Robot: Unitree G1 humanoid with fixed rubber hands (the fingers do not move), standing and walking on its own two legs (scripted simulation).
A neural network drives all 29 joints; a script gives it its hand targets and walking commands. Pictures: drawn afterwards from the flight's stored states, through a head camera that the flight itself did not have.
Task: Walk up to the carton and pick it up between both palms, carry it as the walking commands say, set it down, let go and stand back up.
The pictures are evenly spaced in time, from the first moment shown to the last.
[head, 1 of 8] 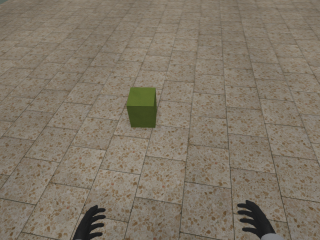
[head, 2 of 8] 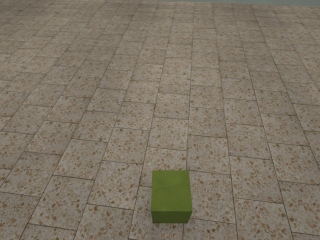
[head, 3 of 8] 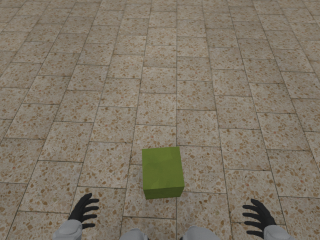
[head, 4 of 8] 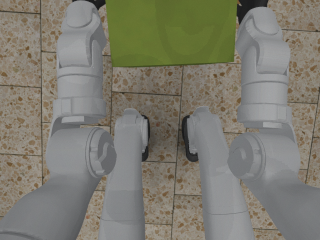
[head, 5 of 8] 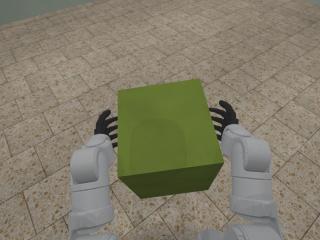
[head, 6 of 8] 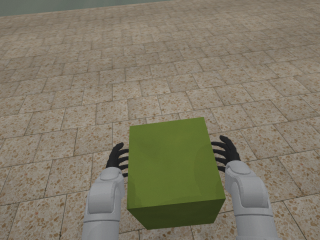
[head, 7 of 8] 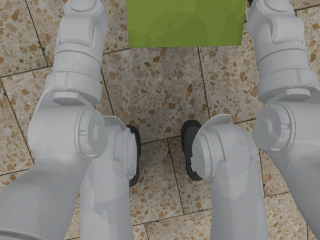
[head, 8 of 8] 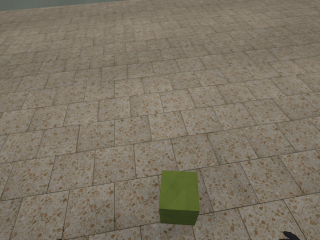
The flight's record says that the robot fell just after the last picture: no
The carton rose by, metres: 0.69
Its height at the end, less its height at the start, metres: +0.00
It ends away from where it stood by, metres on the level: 1.08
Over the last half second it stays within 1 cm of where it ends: yes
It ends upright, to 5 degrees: yes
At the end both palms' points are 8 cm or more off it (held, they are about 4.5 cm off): yes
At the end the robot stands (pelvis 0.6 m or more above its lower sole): yes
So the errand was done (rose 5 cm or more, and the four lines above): yes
